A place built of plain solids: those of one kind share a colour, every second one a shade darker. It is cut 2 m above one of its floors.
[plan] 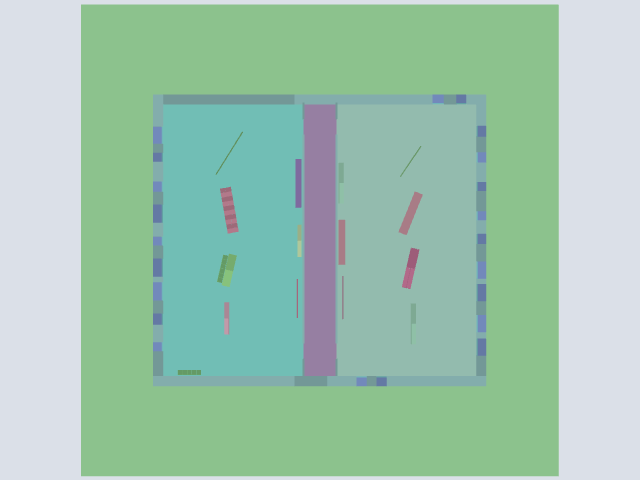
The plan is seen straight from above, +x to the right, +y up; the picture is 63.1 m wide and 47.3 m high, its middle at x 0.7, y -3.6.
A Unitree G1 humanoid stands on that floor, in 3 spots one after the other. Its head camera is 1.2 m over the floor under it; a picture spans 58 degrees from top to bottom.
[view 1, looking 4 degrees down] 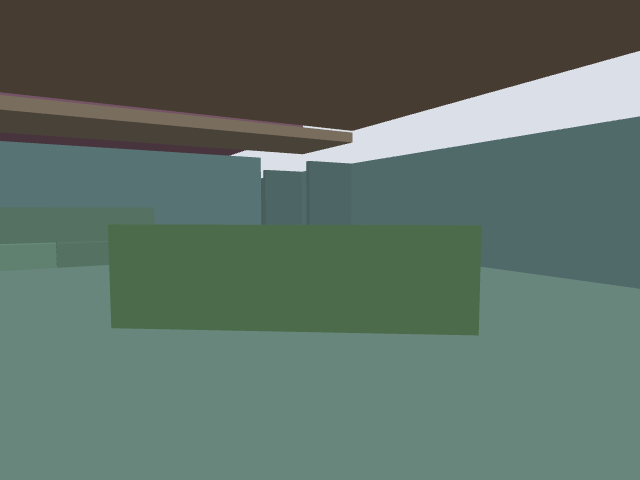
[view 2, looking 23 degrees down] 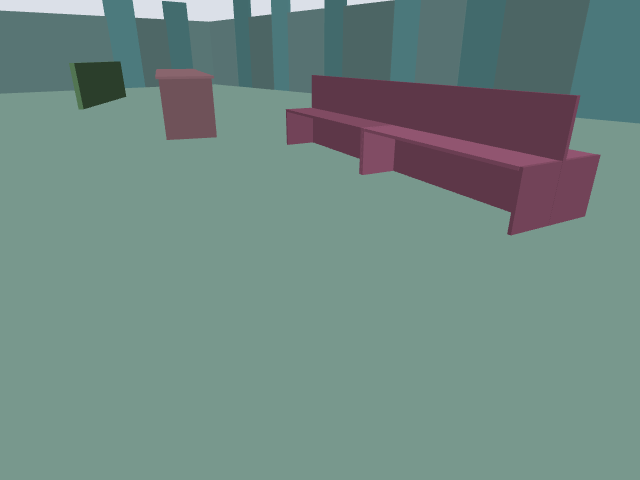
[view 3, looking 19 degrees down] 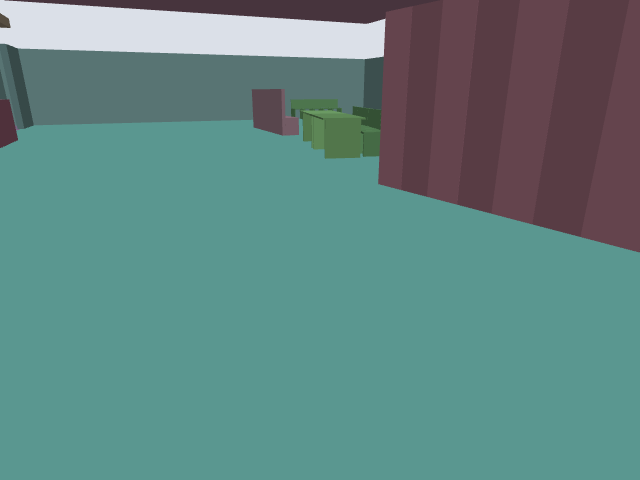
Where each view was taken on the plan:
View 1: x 13.46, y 2.27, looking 150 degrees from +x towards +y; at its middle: rail_bars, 4.18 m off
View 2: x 5.80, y -9.53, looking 49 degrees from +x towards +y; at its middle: floor_study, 3.07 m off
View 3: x -4.30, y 2.27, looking -113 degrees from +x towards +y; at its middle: floor_store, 3.69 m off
